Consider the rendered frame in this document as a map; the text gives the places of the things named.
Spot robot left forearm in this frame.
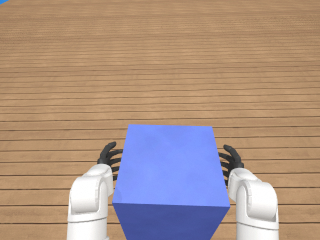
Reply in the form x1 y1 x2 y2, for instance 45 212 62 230
66 163 114 240

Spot carton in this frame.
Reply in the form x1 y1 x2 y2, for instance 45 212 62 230
112 124 231 240

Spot right robot hand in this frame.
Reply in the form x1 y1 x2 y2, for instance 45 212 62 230
218 144 244 187

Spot left robot hand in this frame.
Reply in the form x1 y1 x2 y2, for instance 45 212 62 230
97 141 123 181

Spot robot right forearm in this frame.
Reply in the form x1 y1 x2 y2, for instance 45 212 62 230
228 168 279 240

